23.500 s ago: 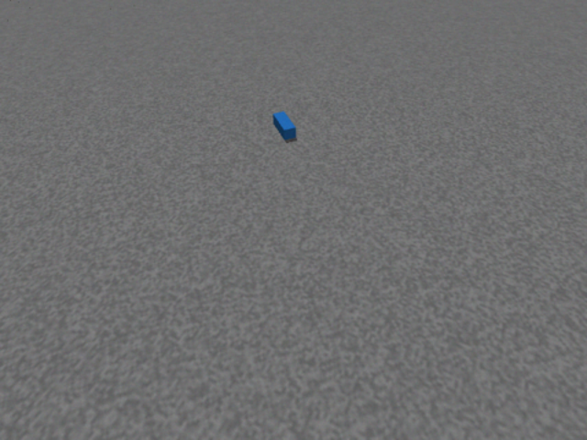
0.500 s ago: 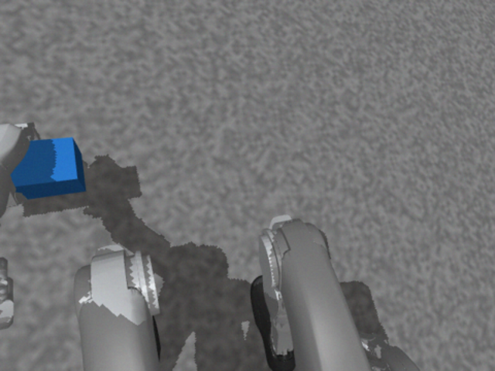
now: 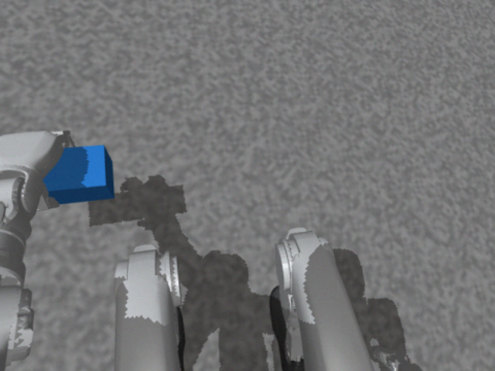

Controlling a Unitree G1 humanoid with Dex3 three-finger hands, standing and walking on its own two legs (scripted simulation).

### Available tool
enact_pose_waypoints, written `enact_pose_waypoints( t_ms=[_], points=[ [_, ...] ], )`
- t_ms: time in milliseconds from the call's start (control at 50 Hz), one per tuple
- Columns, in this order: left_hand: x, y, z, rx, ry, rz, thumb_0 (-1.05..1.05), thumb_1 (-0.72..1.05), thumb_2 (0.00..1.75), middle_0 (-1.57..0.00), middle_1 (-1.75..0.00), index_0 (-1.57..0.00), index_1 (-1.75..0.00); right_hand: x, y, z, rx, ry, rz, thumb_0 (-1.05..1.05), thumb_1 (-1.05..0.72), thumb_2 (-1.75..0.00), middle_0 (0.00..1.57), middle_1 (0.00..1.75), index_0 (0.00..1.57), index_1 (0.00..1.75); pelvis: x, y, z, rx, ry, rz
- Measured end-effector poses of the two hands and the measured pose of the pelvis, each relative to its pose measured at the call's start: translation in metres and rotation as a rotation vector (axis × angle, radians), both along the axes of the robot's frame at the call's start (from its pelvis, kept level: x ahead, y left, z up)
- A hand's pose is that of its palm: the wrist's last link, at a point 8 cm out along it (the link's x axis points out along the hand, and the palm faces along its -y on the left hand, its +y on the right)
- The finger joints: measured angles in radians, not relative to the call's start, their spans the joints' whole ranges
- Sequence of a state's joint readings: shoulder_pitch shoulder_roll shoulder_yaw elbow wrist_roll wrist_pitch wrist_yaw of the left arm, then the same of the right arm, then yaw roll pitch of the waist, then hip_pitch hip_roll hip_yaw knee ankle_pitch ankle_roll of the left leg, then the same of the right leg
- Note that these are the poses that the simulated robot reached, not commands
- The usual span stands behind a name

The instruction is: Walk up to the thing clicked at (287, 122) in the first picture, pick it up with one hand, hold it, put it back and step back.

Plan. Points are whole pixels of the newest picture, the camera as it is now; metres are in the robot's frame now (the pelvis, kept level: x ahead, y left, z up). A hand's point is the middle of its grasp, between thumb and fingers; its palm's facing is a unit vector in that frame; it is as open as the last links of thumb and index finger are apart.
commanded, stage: lift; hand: left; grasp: from above
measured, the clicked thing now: (46, 178) +0.45 +0.32 -0.14
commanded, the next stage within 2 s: hold in 1.28 s
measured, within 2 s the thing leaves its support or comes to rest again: neither
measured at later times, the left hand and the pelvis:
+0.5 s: hand out of the picture +0.37 +0.28 +0.07, palm faces -0.42 -0.11 -0.90, open 10.7 cm; pelvis +0.01 +0.00 +0.15, yaw +3 degrees
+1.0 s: hand out of the picture +0.34 +0.25 +0.23, palm faces -0.44 -0.11 -0.89, open 10.7 cm; pelvis +0.04 +0.00 +0.30, yaw +5 degrees
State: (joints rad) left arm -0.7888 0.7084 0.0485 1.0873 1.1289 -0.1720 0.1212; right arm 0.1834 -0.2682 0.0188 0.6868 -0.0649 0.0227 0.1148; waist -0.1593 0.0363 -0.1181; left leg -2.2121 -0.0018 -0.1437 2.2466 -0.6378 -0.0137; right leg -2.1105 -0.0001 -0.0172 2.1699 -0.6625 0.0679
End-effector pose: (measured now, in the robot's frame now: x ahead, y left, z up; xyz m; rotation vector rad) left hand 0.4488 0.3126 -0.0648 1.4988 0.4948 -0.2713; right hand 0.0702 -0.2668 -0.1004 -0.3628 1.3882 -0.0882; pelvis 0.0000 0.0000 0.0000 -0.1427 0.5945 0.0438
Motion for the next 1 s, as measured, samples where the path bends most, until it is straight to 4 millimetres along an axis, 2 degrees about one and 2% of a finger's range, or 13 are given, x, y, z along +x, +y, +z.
enact_pose_waypoints(
  t_ms=[200, 400, 580, 700, 840, 1000],
  points=[
    [-0.031, -0.002, 0.065, -0.027, -0.018, -0.016, -0.01, -0.20, 0.86, -0.48, -0.97, -0.56, -0.83, 0.042, 0.003, 0.043, 0.006, -0.113, 0.016, 0.01, -0.92, -0.90, 0.20, 0.30, 0.20, 0.30, 0.000, 0.000, 0.048, 0.015, -0.009, 0.014],
    [-0.058, -0.015, 0.149, -0.044, -0.054, -0.011, -0.01, -0.20, 0.85, -0.48, -0.97, -0.56, -0.83, 0.074, 0.011, 0.109, 0.011, -0.224, 0.010, 0.01, -0.92, -0.90, 0.20, 0.30, 0.20, 0.30, 0.002, 0.000, 0.114, 0.037, -0.069, 0.025],
    [-0.087, -0.030, 0.232, -0.049, -0.043, -0.005, -0.01, -0.20, 0.86, -0.48, -0.96, -0.57, -0.82, 0.082, 0.021, 0.178, 0.037, -0.292, -0.023, 0.01, -0.91, -0.90, 0.20, 0.30, 0.20, 0.30, 0.009, 0.001, 0.186, 0.066, -0.157, 0.031],
    [-0.098, -0.034, 0.279, -0.049, -0.031, 0.003, -0.01, -0.20, 0.86, -0.49, -0.95, -0.57, -0.82, 0.083, 0.024, 0.221, 0.044, -0.329, -0.038, 0.01, -0.91, -0.90, 0.20, 0.30, 0.20, 0.30, 0.015, 0.000, 0.228, 0.085, -0.219, 0.033],
    [-0.102, -0.042, 0.318, -0.049, -0.023, 0.004, -0.01, -0.20, 0.86, -0.49, -0.96, -0.57, -0.82, 0.085, 0.020, 0.260, 0.042, -0.357, -0.061, 0.01, -0.91, -0.90, 0.20, 0.30, 0.20, 0.30, 0.027, -0.001, 0.268, 0.100, -0.277, 0.035],
    [-0.099, -0.055, 0.349, -0.039, -0.028, 0.009, -0.01, -0.20, 0.86, -0.48, -0.97, -0.57, -0.82, 0.089, 0.015, 0.294, 0.042, -0.360, -0.075, 0.01, -0.91, -0.90, 0.20, 0.30, 0.20, 0.30, 0.042, -0.003, 0.303, 0.117, -0.331, 0.036]
  ],
)
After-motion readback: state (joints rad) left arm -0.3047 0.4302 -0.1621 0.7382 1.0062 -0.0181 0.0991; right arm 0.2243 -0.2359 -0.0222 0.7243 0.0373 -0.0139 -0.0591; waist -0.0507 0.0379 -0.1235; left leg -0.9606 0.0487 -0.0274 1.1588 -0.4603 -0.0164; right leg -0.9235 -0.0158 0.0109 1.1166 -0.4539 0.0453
